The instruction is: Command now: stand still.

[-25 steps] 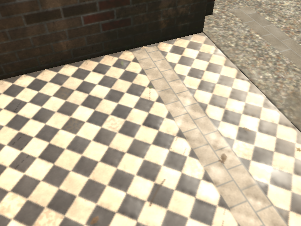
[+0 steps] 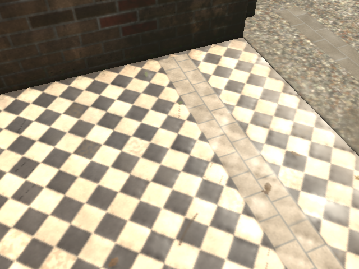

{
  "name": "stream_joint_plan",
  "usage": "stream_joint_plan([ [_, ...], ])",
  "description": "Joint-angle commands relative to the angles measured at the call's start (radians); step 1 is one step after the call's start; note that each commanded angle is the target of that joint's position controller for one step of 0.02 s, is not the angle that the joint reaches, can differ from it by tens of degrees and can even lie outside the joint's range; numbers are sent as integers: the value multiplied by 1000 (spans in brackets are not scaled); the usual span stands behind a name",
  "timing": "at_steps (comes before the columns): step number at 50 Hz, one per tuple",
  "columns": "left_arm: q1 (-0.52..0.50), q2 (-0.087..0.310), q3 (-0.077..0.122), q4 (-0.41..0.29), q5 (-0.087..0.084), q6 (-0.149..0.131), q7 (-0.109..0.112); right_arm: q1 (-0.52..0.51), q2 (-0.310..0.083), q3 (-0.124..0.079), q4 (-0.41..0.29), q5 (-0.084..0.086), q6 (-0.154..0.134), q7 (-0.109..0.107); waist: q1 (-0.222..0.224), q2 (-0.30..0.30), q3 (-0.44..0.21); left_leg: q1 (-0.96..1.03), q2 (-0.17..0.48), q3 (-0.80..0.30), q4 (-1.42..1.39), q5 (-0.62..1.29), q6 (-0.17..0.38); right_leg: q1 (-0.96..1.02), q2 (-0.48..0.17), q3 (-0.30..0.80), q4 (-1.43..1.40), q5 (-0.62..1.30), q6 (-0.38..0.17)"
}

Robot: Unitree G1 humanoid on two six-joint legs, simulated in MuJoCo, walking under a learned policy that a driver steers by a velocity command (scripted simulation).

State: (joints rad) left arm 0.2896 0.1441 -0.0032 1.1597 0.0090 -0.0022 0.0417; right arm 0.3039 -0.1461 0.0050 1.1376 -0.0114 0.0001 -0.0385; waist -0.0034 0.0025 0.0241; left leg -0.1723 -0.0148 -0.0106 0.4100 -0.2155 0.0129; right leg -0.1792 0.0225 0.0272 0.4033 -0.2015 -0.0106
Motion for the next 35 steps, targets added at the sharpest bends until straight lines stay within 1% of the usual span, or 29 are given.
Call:
stream_joint_plan([
  [1, 67, 74, 10, -5, 0, -4, 3, 69, -74, -11, -6, 0, -4, -3, 0, -1, 54, -45, 89, -88, -86, 26, 29, -21, -88, 85, -75, 42, -32],
  [10, 79, 64, 10, -1, 0, -5, 4, 81, -64, -10, 2, 0, -5, -5, 0, 0, 56, -40, 89, -86, -81, 42, 29, -19, -89, 83, -71, 55, -31],
  [11, 74, 69, 12, -4, 0, -5, 5, 76, -69, -13, 0, 0, -6, -6, 0, 0, 69, -45, 91, -86, -70, 82, 30, -24, -91, 82, -60, 93, -32],
  [13, 69, 87, 20, -15, -2, -5, 8, 71, -87, -21, -11, 2, -6, -9, 0, 0, 55, -45, 95, -81, -29, 178, 38, -27, -94, 76, -20, 182, -39],
  [16, 44, 120, 39, -58, -1, 5, 16, 47, -123, -40, -51, 2, 4, -18, 0, 3, -3, -57, 94, -75, 61, 284, 63, -47, -89, 64, 74, 274, -61],
  [18, 40, 125, 48, -84, 1, 18, 20, 42, -132, -50, -76, 0, 18, -23, 0, 9, -31, -79, 101, -84, 100, 311, 81, -71, -85, 63, 126, 288, -74],
  [20, 37, 123, 55, -109, 3, 33, 21, 39, -143, -61, -99, -3, 34, -26, -1, 22, -41, -112, 119, -111, 110, 309, 104, -99, -77, 63, 173, 264, -82],
  [22, 28, 119, 60, -136, 3, 46, 20, 34, -170, -75, -125, -6, 48, -27, -9, 58, -49, -155, 164, -164, 81, 313, 148, -122, -43, 45, 259, 186, -79],
  [23, 29, 107, 60, -148, 5, 52, 18, 25, -193, -84, -139, -10, 54, -27, -12, 105, -56, -185, 214, -214, 41, 332, 186, -122, -5, 14, 344, 112, -70],
  [24, 47, 90, 61, -153, 12, 57, 14, -19, -211, -91, -160, -13, 56, -30, -1, 187, -66, -235, 293, -284, -11, 386, 242, -108, 43, -34, 487, -98, -62],
  [25, 59, 94, 67, -157, 17, 64, 13, -68, -220, -92, -187, -18, 54, -32, 4, 212, -62, -267, 368, -326, -51, 471, 300, -131, 58, -47, 638, -333, -58],
  [26, 42, 94, 67, -168, 15, 69, 10, -87, -226, -94, -200, -25, 50, -34, 4, 161, -48, -275, 380, -327, -65, 501, 311, -149, 29, -3, 696, -401, -57],
  [27, 54, 86, 65, -173, 10, 69, 10, -129, -233, -97, -207, -30, 48, -38, 30, 136, -35, -270, 359, -302, -55, 481, 281, -143, -6, 34, 651, -386, -56],
  [28, 76, 86, 63, -171, 7, 64, 11, -161, -228, -97, -210, -32, 50, -40, 50, 135, -32, -226, 316, -266, -40, 450, 229, -140, -31, 38, 526, -342, -55],
  [29, 98, 90, 62, -167, 3, 55, 13, -175, -224, -99, -205, -29, 56, -38, 55, 151, -46, -151, 270, -232, -7, 420, 180, -129, -44, 27, 354, -261, -49],
  [30, 127, 88, 63, -154, 1, 44, 15, -178, -221, -101, -201, -15, 66, -35, 53, 144, -57, -117, 224, -190, 47, 381, 147, -74, -19, -11, 172, -146, -40],
  [31, 121, 107, 68, -153, 7, 33, 12, -122, -208, -103, -185, -3, 78, -26, 24, 55, -44, -154, 161, -141, 134, 194, 108, -15, 0, 18, -9, -58, -31],
  [32, 69, 191, 82, -190, 15, 22, 11, -17, -163, -94, -179, -2, 86, -17, -37, -179, -12, -289, 35, -39, 287, -170, 51, 11, -206, 289, -165, 3, -52],
  [33, 40, 282, 89, -239, 13, 23, 6, -58, -129, -92, -208, -7, 93, -26, -1, -310, -8, -361, -100, -14, 496, -435, 20, -107, -404, 453, -171, 277, -172],
  [34, 59, 253, 82, -230, 37, 26, 9, -96, -138, -90, -217, -7, 96, -21, 24, -256, -17, -269, -103, -145, 662, -419, 39, -226, -391, 490, -207, 186, -220],
  [35, -37, 212, 71, -247, 35, 27, 12, -108, -162, -99, -202, 3, 93, -9, -26, -133, 40, -259, -105, -181, 738, -313, 52, -277, -301, 370, -203, 16, -210],
])
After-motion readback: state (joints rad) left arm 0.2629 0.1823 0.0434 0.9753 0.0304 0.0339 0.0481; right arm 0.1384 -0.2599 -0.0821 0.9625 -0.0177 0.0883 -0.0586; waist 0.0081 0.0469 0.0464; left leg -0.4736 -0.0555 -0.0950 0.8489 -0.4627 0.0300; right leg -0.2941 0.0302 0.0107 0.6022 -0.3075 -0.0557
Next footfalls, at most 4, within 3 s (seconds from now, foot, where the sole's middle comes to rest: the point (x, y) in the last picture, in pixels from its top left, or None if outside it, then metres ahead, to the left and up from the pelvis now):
0.64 right None -0.03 -0.12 -0.78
1.02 left None -0.15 0.05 -0.78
1.40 right None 0.01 -0.18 -0.78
1.90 left None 0.36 -0.05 -0.78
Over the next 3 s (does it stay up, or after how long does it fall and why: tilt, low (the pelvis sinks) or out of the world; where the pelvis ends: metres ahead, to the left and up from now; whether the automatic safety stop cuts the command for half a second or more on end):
stays up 0.66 -0.06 -0.02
